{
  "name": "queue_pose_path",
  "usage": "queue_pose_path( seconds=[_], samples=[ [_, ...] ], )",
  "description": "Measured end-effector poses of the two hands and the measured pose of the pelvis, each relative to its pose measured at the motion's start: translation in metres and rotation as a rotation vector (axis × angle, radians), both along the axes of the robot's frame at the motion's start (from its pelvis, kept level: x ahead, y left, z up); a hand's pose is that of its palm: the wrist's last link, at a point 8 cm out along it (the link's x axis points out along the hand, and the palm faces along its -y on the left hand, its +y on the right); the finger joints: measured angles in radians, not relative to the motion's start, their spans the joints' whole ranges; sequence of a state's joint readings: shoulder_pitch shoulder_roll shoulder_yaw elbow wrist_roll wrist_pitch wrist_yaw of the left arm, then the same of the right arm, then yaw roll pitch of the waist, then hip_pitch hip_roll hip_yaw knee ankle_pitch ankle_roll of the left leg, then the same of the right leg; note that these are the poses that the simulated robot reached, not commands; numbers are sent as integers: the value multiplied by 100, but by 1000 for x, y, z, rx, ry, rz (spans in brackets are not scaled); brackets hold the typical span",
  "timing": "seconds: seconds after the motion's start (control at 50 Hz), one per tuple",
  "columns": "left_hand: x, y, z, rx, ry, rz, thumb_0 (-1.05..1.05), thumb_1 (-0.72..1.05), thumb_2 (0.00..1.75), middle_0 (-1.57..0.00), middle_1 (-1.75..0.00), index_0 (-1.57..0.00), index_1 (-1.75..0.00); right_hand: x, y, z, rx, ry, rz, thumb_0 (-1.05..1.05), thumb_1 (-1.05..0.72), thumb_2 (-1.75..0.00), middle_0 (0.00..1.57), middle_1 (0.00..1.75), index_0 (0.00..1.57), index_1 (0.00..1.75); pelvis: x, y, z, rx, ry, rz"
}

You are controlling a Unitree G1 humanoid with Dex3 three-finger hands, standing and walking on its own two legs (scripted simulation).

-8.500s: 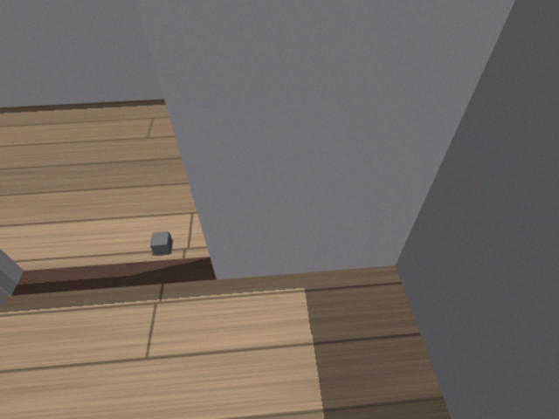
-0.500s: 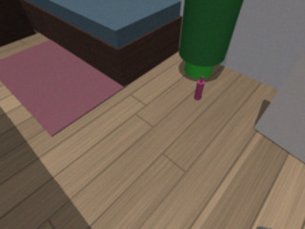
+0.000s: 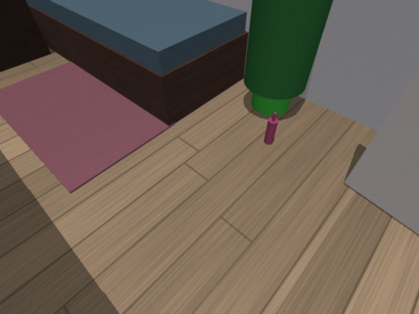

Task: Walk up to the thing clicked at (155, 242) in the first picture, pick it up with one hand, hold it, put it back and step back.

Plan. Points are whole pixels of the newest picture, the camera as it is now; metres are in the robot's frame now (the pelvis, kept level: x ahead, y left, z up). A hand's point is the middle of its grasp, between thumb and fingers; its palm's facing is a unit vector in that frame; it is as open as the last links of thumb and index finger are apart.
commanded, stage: stand
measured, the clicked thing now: out of the picture -0.21 -1.03 -0.74
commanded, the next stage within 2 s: none
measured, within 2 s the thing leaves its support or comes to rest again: neither
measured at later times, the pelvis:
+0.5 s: pelvis +0.00 -0.01 +0.00, yaw -1 degrees
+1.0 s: pelvis +0.01 -0.01 +0.00, yaw -1 degrees
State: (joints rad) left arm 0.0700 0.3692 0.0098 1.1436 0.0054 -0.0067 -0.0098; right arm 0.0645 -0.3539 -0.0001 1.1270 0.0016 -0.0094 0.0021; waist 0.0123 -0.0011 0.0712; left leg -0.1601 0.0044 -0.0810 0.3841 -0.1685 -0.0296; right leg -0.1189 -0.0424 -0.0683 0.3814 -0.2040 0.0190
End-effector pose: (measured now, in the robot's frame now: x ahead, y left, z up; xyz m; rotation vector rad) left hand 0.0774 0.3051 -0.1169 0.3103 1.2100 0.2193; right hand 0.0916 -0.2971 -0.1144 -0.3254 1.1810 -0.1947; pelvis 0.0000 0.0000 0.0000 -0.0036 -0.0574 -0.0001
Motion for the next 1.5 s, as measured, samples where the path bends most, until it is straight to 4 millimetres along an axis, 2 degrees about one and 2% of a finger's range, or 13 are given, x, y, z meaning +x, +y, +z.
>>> queue_pose_path(
  seconds=[0.24, 0.5, 0.88, 1.5],
  samples=[
    [-12, -7, 0, -3, 26, -6, 0, 90, 90, -21, -30, -20, -30, -20, -3, -3, 16, 33, -23, 1, -91, -89, 20, 30, 20, 30, -5, -4, 2, 1, 0, -10],
    [-11, -11, 0, -2, 41, -19, 0, 90, 90, -21, -30, -20, -30, -38, -8, -7, 15, 79, -47, 1, -91, -89, 20, 30, 20, 30, -4, -7, 2, 4, 11, -17],
    [8, -16, 3, -4, 7, -36, 0, 90, 90, -21, -30, -20, -30, -25, -10, -5, 14, 54, -39, 0, -91, -89, 20, 30, 20, 30, 3, -9, 2, 3, 14, -21],
    [6, -14, 1, -2, 36, -25, 0, 90, 90, -21, -30, -20, -30, -17, -9, -4, 10, 63, -33, 0, -91, -89, 20, 30, 20, 30, 12, -8, 3, 3, 20, -22]
  ],
)
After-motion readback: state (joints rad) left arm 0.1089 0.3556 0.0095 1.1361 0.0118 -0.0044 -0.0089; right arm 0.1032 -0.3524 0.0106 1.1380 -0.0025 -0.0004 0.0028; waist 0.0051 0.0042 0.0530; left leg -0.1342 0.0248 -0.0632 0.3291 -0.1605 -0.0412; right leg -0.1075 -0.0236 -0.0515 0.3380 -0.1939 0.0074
